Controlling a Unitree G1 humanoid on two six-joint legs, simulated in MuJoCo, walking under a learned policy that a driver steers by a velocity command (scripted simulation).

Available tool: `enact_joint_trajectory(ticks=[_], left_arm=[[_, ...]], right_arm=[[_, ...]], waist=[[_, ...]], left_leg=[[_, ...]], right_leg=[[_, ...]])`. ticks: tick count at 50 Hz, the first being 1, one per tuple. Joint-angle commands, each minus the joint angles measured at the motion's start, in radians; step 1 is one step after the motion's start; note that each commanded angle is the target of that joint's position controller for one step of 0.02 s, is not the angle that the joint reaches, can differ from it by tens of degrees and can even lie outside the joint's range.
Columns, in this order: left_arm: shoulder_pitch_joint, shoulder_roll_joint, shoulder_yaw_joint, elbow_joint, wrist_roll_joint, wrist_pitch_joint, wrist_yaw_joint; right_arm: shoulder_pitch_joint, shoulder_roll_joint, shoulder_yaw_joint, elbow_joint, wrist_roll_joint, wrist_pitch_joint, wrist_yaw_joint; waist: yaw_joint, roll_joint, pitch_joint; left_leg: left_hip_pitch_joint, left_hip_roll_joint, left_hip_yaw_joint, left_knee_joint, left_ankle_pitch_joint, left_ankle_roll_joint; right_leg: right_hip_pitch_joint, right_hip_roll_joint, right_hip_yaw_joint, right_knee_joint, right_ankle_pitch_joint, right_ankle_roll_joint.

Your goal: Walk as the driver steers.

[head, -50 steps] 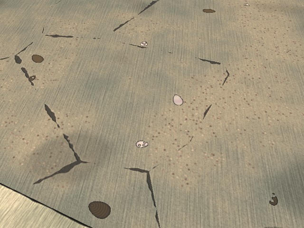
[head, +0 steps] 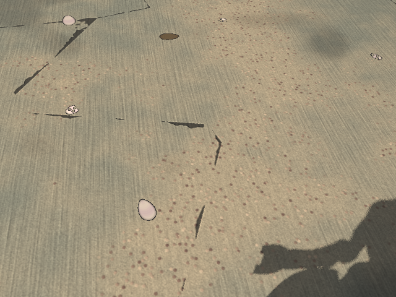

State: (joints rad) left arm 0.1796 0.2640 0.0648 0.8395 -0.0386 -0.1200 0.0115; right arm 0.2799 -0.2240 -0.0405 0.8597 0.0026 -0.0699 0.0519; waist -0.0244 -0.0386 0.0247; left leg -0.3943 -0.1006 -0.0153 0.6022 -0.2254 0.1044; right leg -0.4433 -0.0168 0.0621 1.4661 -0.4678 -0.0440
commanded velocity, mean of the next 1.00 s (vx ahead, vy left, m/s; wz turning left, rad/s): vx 0.50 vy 0.00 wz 0.35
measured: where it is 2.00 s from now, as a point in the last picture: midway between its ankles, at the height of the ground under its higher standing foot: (155, 170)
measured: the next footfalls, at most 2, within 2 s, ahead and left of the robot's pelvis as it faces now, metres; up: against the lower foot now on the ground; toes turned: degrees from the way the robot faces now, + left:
right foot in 0.34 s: +0.35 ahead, -0.13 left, +0.00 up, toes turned +18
left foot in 0.84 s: +0.51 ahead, +0.23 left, +0.00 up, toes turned +26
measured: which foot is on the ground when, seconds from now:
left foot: down 0.00-0.34, up 0.36-0.82, down 0.84-1.00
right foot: up 0.00-0.32, down 0.34-0.84, up 0.86-1.00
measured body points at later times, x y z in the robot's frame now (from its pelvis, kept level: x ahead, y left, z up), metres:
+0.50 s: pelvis +0.26 -0.04 +0.02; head +0.27 -0.05 +0.47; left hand +0.30 +0.25 -0.08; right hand +0.43 -0.29 -0.10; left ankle +0.19 +0.08 -0.64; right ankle +0.31 -0.14 -0.72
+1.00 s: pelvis +0.48 +0.10 +0.02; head +0.51 +0.12 +0.47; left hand +0.41 +0.37 -0.12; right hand +0.72 -0.08 -0.08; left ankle +0.48 +0.21 -0.72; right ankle +0.47 -0.07 -0.63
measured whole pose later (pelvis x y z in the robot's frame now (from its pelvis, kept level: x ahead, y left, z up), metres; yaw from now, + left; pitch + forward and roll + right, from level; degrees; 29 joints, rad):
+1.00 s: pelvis +0.48 +0.10 +0.02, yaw +21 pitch +2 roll +1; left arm 0.31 0.29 0.07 0.92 -0.04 -0.07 0.00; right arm 0.15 -0.23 -0.06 0.75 -0.01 -0.08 0.02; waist 0.02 -0.03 0.04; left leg -0.29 0.00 0.09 0.43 -0.17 0.04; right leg -0.46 -0.08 0.03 1.15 -0.36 -0.02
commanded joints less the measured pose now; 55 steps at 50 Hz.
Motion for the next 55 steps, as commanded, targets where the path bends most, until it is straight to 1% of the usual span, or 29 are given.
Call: enact_joint_trajectory(ticks=[1, 2, 3, 6, 9, 12, 14, 16, 17, 18, 19, 20, 21, 22, 24, 28, 33, 36, 39, 40, 42, 43, 44, 45, 46, 47, 49, 51, 55], left_arm=[[-0.036, 0.115, 0.023, -0.135, -0.013, 0.003, 0.024], [-0.028, 0.111, 0.023, -0.118, 0.017, 0.029, 0.034], [-0.037, 0.116, 0.028, -0.117, 0.043, 0.042, 0.039], [-0.165, 0.059, 0.009, -0.143, 0.069, 0.032, 0.031], [-0.244, 0.01, -0.004, -0.165, 0.048, 0.017, 0.01], [-0.279, 0.04, 0.007, -0.19, 0.029, 0.006, 0.0], [-0.257, 0.067, 0.018, -0.191, 0.025, -0.009, -0.007], [-0.123, 0.101, 0.038, -0.155, 0.022, -0.021, -0.005], [0.026, 0.142, 0.054, -0.129, 0.031, -0.023, 0.002], [0.158, 0.233, 0.076, -0.103, 0.051, -0.01, 0.002], [0.179, 0.195, 0.073, -0.09, 0.03, -0.002, -0.005], [0.133, 0.129, 0.056, -0.112, 0.027, 0.001, -0.004], [0.079, 0.105, 0.047, -0.12, 0.033, 0.008, -0.004], [0.036, 0.083, 0.039, -0.119, 0.037, 0.013, -0.005], [0.002, 0.06, 0.03, -0.109, 0.046, 0.012, -0.008], [0.031, 0.107, 0.045, -0.073, 0.041, 0.001, -0.012], [0.095, 0.137, 0.046, -0.025, 0.026, 0.01, -0.012], [0.159, 0.161, 0.047, 0.011, 0.013, 0.021, -0.013], [0.208, 0.177, 0.046, 0.052, 0.001, 0.042, -0.015], [0.204, 0.194, 0.047, 0.059, 0.0, 0.049, -0.014], [0.186, 0.19, 0.037, 0.064, -0.002, 0.052, -0.009], [0.179, 0.128, 0.013, 0.026, 0.02, 0.039, -0.011], [0.27, 0.03, -0.021, 0.025, 0.022, 0.021, -0.017], [0.202, 0.145, 0.015, 0.034, -0.009, 0.01, -0.02], [0.126, 0.164, 0.023, 0.005, -0.021, 0.009, -0.019], [0.093, 0.145, 0.023, 0.003, -0.011, 0.012, -0.011], [0.122, 0.11, 0.028, 0.016, 0.003, 0.04, -0.005], [0.139, 0.056, 0.02, 0.016, 0.001, 0.066, -0.004], [0.055, 0.051, 0.018, -0.021, 0.012, 0.08, -0.009]], right_arm=[[-0.035, -0.19, -0.053, -0.097, -0.014, -0.011, -0.032], [-0.058, -0.16, -0.043, -0.106, -0.01, -0.018, -0.039], [-0.062, -0.154, -0.044, -0.105, 0.004, -0.018, -0.049], [0.014, -0.173, -0.057, -0.083, 0.02, -0.014, -0.083], [0.073, -0.17, -0.064, -0.065, 0.028, 0.007, -0.092], [0.109, -0.147, -0.067, -0.058, 0.034, 0.021, -0.086], [0.1, -0.151, -0.073, -0.067, 0.032, 0.029, -0.09], [0.064, -0.124, -0.067, -0.089, 0.028, 0.029, -0.089], [0.035, -0.075, -0.052, -0.111, 0.02, 0.021, -0.083], [0.141, -0.023, -0.037, -0.135, 0.039, 0.01, -0.079], [0.142, -0.109, -0.046, -0.135, 0.048, 0.007, -0.079], [0.068, -0.176, -0.064, -0.137, 0.037, 0.009, -0.077], [0.013, -0.17, -0.067, -0.144, 0.024, 0.015, -0.077], [-0.017, -0.158, -0.068, -0.154, 0.012, 0.017, -0.074], [-0.017, -0.124, -0.066, -0.164, 0.019, 0.026, -0.063], [-0.072, -0.095, -0.057, -0.201, 0.02, 0.037, -0.055], [-0.2, -0.059, -0.03, -0.229, 0.014, 0.015, -0.034], [-0.306, -0.061, -0.02, -0.262, 0.019, 0.008, -0.019], [-0.358, -0.081, -0.022, -0.288, 0.02, 0.0, -0.008], [-0.326, -0.101, -0.031, -0.282, 0.018, -0.004, -0.007], [-0.06, -0.191, -0.076, -0.198, 0.008, -0.009, -0.019], [0.124, -0.283, -0.103, -0.163, -0.017, -0.004, -0.037], [0.153, -0.311, -0.101, -0.149, -0.01, 0.002, -0.04], [0.144, -0.216, -0.077, -0.15, -0.013, 0.004, -0.043], [0.073, -0.179, -0.064, -0.144, -0.004, 0.002, -0.044], [0.001, -0.148, -0.055, -0.141, -0.002, -0.003, -0.043], [-0.082, -0.097, -0.044, -0.133, -0.012, -0.019, -0.036], [-0.108, -0.097, -0.05, -0.111, -0.012, -0.038, -0.034], [-0.1, -0.128, -0.061, -0.068, -0.019, -0.048, -0.052]], waist=[[0.06, 0.021, -0.102], [0.068, 0.015, -0.068], [0.067, 0.057, -0.044], [0.003, 0.085, -0.032], [-0.044, 0.109, -0.073], [-0.057, 0.118, -0.064], [-0.032, 0.144, -0.06], [0.045, 0.16, -0.094], [0.116, 0.096, -0.183], [0.094, -0.198, -0.3], [0.103, -0.236, -0.265], [0.119, -0.131, -0.142], [0.103, -0.056, -0.071], [0.082, -0.03, -0.03], [0.042, -0.062, -0.019], [0.041, -0.041, -0.023], [0.078, -0.02, -0.007], [0.109, -0.017, 0.03], [0.1, -0.046, 0.045], [0.068, -0.06, 0.023], [-0.08, -0.052, -0.141], [-0.14, 0.061, -0.307], [-0.092, 0.278, -0.461], [-0.126, 0.186, -0.396], [-0.105, 0.183, -0.241], [-0.07, 0.144, -0.165], [0.001, 0.16, -0.077], [0.035, 0.141, -0.041], [0.039, 0.109, 0.012]], left_leg=[[0.314, 0.479, -0.877, -0.345, -0.174, 0.282], [0.205, 0.417, -0.795, -0.343, -0.148, 0.252], [0.14, 0.355, -0.683, -0.35, -0.181, 0.222], [0.05, 0.212, -0.413, -0.339, 0.074, 0.156], [0.063, 0.161, -0.327, -0.313, 0.152, 0.122], [0.155, 0.185, -0.396, -0.267, 0.064, 0.113], [0.194, 0.197, -0.448, -0.223, 0.032, 0.1], [0.148, 0.16, -0.435, -0.118, 0.053, 0.065], [0.023, 0.106, -0.355, 0.1, 0.008, 0.026], [-0.274, -0.031, -0.2, 0.389, -0.293, -0.043], [-0.463, 0.044, -0.171, 0.562, -0.364, -0.061], [-0.508, 0.083, -0.173, 0.629, -0.276, -0.065], [-0.486, 0.117, -0.139, 0.635, -0.19, -0.07], [-0.452, 0.146, -0.13, 0.596, -0.129, -0.075], [-0.359, 0.192, -0.11, 0.543, -0.076, -0.077], [-0.379, 0.209, -0.093, 0.43, 0.05, -0.098], [-0.284, 0.183, -0.043, 0.132, 0.249, -0.09], [-0.268, 0.168, -0.002, 0.021, 0.235, -0.08], [-0.231, 0.142, 0.03, -0.061, 0.108, -0.046], [-0.146, 0.116, 0.047, -0.097, 0.073, -0.03], [0.305, 0.096, 0.05, -0.146, 0.172, 0.027], [0.688, 0.334, -0.219, -0.097, 0.198, 0.113], [0.88, 0.545, -0.611, -0.197, 0.104, 0.23], [0.808, 0.511, -0.568, -0.233, 0.046, 0.197], [0.67, 0.466, -0.395, -0.263, 0.081, 0.15], [0.537, 0.419, -0.303, -0.307, 0.098, 0.122], [0.343, 0.369, -0.178, -0.399, 0.126, 0.098], [0.258, 0.371, -0.103, -0.459, 0.176, 0.104], [0.244, 0.353, 0.051, -0.49, 0.26, 0.085]], right_leg=[[-0.46, -0.072, 0.112, -0.105, 0.162, 0.042], [-0.394, -0.091, 0.125, -0.181, 0.146, 0.069], [-0.352, -0.101, 0.13, -0.304, 0.174, 0.084], [-0.2, -0.057, 0.057, -0.626, 0.384, 0.11], [-0.048, 0.027, -0.001, -0.837, 0.511, 0.124], [-0.037, 0.046, 0.023, -0.935, 0.472, 0.104], [0.016, 0.049, 0.031, -0.999, 0.42, 0.074], [0.215, 0.02, 0.029, -1.044, 0.382, 0.025], [0.451, -0.106, 0.141, -1.036, 0.322, -0.034], [0.761, -0.333, 0.532, -1.111, 0.109, -0.196], [0.781, -0.409, 0.754, -1.174, -0.17, -0.236], [0.678, -0.364, 0.645, -1.195, -0.173, -0.199], [0.568, -0.319, 0.502, -1.203, -0.036, -0.16], [0.472, -0.277, 0.392, -1.224, 0.099, -0.144], [0.353, -0.228, 0.247, -1.27, 0.241, -0.12], [0.343, -0.228, 0.091, -1.321, 0.422, -0.145], [0.348, -0.193, -0.052, -1.32, 0.518, -0.133], [0.4, -0.22, -0.058, -1.303, 0.514, -0.134], [0.483, -0.26, -0.027, -1.236, 0.653, -0.127], [0.489, -0.259, -0.027, -1.179, 0.789, -0.117], [0.356, -0.187, -0.083, -0.886, 0.951, -0.067], [0.048, -0.114, -0.127, -0.552, 0.64, -0.013], [-0.219, 0.018, -0.043, -0.273, -0.114, 0.02], [-0.3, -0.019, 0.063, -0.175, -0.111, 0.013], [-0.347, -0.062, 0.035, -0.186, -0.021, 0.009], [-0.321, -0.096, 0.018, -0.236, 0.062, 0.012], [-0.219, -0.133, 0.026, -0.286, 0.163, 0.019], [-0.193, -0.139, 0.029, -0.308, 0.203, 0.028], [-0.245, -0.133, 0.042, -0.495, 0.398, 0.039]])
Keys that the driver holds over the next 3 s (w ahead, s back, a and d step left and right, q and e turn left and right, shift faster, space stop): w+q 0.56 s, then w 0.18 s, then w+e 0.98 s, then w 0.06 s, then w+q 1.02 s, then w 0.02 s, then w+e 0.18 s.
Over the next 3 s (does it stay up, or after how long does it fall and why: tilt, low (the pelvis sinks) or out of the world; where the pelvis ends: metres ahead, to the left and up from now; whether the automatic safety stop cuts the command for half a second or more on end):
stays up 1.56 0.24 0.02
